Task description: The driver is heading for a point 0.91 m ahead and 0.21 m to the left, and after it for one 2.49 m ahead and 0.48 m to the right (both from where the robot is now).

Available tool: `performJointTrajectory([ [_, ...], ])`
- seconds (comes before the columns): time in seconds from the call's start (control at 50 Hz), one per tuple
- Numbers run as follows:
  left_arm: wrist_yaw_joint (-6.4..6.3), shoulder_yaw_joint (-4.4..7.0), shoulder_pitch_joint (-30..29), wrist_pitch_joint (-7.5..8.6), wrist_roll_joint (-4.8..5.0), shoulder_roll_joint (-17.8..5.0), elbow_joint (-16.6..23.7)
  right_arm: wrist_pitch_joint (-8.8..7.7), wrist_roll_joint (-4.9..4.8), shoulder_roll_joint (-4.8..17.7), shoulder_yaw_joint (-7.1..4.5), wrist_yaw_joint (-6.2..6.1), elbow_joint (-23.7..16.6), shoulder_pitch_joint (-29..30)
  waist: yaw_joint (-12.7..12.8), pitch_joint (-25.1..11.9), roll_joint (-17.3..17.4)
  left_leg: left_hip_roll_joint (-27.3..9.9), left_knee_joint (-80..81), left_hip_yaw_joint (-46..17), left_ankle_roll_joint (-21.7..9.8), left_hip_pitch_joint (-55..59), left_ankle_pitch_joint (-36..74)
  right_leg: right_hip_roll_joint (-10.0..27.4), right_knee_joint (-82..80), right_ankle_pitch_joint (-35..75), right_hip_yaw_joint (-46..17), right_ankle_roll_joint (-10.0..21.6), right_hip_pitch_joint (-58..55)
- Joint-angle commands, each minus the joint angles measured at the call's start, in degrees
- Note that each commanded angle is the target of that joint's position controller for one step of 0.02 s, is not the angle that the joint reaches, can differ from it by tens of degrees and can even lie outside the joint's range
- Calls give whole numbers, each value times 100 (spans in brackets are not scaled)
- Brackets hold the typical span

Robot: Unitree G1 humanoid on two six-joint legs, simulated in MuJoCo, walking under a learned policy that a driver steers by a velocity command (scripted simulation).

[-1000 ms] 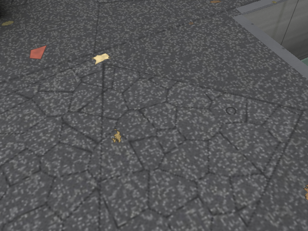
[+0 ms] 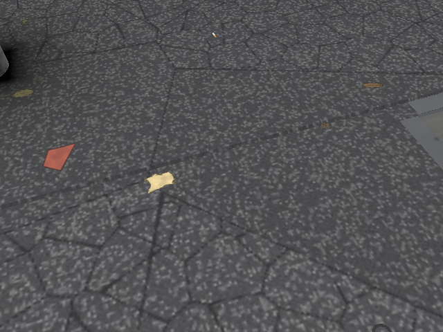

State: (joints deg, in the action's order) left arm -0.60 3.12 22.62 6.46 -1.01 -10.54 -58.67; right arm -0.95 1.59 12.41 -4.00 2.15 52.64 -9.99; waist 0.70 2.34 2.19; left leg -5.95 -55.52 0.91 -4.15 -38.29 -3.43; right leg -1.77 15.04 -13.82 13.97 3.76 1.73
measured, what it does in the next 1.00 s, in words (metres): walks ahead, turning left: left foot, then right foot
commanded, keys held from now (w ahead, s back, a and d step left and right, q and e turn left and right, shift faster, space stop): w+q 0.12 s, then q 0.32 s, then no key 0.56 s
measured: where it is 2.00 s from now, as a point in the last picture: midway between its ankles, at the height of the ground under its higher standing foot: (200, 324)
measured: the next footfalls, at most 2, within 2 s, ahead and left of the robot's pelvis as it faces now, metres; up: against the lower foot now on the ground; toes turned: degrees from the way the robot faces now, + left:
left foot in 0.22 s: +0.27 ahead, +0.10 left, +0.00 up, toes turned +13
right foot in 0.84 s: +0.36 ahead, -0.07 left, +0.00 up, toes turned +21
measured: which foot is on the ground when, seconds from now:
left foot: up 0.00-0.20, down 0.22-1.00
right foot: down 0.00-0.22, up 0.24-0.82, down 0.84-1.00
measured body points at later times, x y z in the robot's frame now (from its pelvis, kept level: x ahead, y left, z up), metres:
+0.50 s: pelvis +0.21 +0.05 +0.00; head +0.25 +0.08 +0.44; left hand +0.27 +0.33 -0.14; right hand +0.35 -0.20 -0.13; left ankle +0.23 +0.09 -0.74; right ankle +0.32 -0.11 -0.66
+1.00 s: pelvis +0.29 +0.01 +0.00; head +0.30 +0.00 +0.45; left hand +0.30 +0.28 -0.12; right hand +0.45 -0.19 -0.15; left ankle +0.23 +0.10 -0.74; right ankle +0.32 -0.08 -0.74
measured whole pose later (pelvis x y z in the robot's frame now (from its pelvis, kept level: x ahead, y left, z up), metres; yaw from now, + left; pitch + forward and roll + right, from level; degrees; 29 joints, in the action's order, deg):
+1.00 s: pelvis +0.29 +0.01 +0.00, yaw +22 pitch -1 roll +0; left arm -1.7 0.2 11.6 0.1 -0.5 -11.8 -48.9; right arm 0.9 0.7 13.2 -0.9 -1.0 52.2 -13.2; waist -0.7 1.8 1.6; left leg 4.1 -22.0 -4.6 -2.1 -7.3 -13.3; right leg -1.1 23.5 -13.0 1.2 1.7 9.7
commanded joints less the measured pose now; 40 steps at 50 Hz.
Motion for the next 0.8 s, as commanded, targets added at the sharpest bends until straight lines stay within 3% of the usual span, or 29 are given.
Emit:
performJointTrajectory([
  [0.02,-44,61,58,95,9,-582,265,-41,-2,-56,92,83,-461,506,-16,379,-605,90,993,347,7,143,520,1460,-679,2418,-333,283,364],
  [0.08,-102,91,370,45,0,-732,165,-53,26,-1,115,122,-684,962,109,423,-598,216,1641,647,-150,229,327,1656,-521,2983,-124,290,-256],
  [0.12,-142,110,390,-19,-18,-816,146,-56,45,89,81,121,-740,945,19,331,-663,417,1863,791,-337,468,-97,1742,-100,4134,55,268,-650],
  [0.16,-196,165,255,-106,-33,-977,185,-71,88,199,19,68,-598,380,-246,35,-812,845,1942,1010,-549,1078,-638,1733,992,5993,213,217,-853],
  [0.18,-201,197,195,-165,-25,-1060,228,-118,102,295,-37,37,-437,-180,-444,-288,-822,1039,2158,993,-665,1644,-695,1717,1914,6158,205,191,-797],
  [0.2,-175,213,104,-208,30,-1104,292,-200,153,448,-123,-19,-228,-870,-767,-703,-653,1130,2760,822,-809,2645,-143,1637,3199,5342,241,39,-355],
  [0.22,-138,183,79,-201,89,-967,475,-258,208,963,-277,-95,-152,-1326,-940,-1211,-129,218,2835,-251,-1090,3979,1046,1314,4929,2681,238,-187,909],
  [0.24,-79,114,501,-211,216,-495,860,-183,112,1649,-439,-120,-386,-950,-394,-1936,1132,-1638,2702,-3108,-2271,5766,4003,91,7274,-2260,-259,-552,3209],
  [0.26,-66,148,-80,-196,110,-846,980,-78,-81,1610,-438,-182,-452,-1278,-668,-2171,-81,-1574,3006,-2935,-2288,5455,4554,262,7320,-1761,-1333,-550,3478],
  [0.28,-70,94,-411,-174,159,-664,1102,-57,-106,1357,-366,-240,-467,-846,-508,-1464,-105,-1441,3160,-2282,-2096,4795,4274,500,7054,-1270,-1449,-519,3669],
  [0.3,-89,94,-420,-175,108,-672,1043,-52,-158,994,-273,-249,-491,-503,-279,-778,-376,-1086,3415,-1855,-1741,3921,3911,673,6430,-1018,-1455,-513,3510],
  [0.32,-91,123,-487,-262,-15,-731,1081,-51,-206,804,-214,-275,-516,-313,-104,-497,-349,-758,3559,-1556,-1499,3404,3575,768,5998,-930,-1516,-530,3322],
  [0.34,-86,134,-334,-393,-128,-726,1061,-59,-218,675,-162,-285,-560,-212,32,-453,-302,-566,3649,-1356,-1368,2997,3547,768,5752,-849,-1502,-570,2989],
  [0.36,-80,134,-257,-513,-146,-680,1076,-90,-184,703,-150,-267,-579,-238,102,-524,-279,-459,3655,-1278,-1310,2858,3658,727,5551,-816,-1499,-605,2836],
  [0.42,-60,104,-354,-663,-100,-607,1206,-145,-105,1018,-221,-237,-614,-409,132,-732,-154,-252,3589,-1175,-1178,2806,3988,647,5083,-492,-1448,-682,2881],
  [0.52,-74,118,-980,-775,-68,-785,1452,-51,-115,980,-181,-284,-660,-756,-108,-751,161,-204,3653,-1347,-813,3174,3172,667,4466,-4,-1512,-697,3291],
  [0.6,-91,101,-1285,-825,-31,-809,1549,-10,-61,948,-135,-317,-658,-936,-241,-594,226,-355,3728,-1587,-777,3501,2610,642,3936,-34,-1606,-624,3347],
  [0.72,-136,42,-1291,-804,55,-740,1541,21,17,894,-36,-326,-627,-885,-265,-423,281,-440,3478,-1649,-944,3418,2852,372,2913,-628,-1507,-438,2428],
  [0.76,-175,19,-1192,-786,95,-711,1503,43,9,887,-1,-333,-613,-770,-236,-382,311,-418,3333,-1708,-889,3292,2847,256,2280,-777,-1438,-353,1900],
  [0.8,-210,-15,-862,-736,96,-624,1375,73,-73,874,41,-366,-604,-548,14,-332,207,-255,3117,-1721,-614,3035,2328,219,826,54,-1385,-270,1027],
])
Velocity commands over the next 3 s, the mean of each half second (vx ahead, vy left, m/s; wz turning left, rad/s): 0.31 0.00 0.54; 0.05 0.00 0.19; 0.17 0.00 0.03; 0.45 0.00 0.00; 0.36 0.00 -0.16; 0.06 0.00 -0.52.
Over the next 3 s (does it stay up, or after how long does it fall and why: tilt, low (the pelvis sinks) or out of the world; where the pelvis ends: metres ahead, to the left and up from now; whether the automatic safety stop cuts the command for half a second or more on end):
stays up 0.81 0.20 -0.01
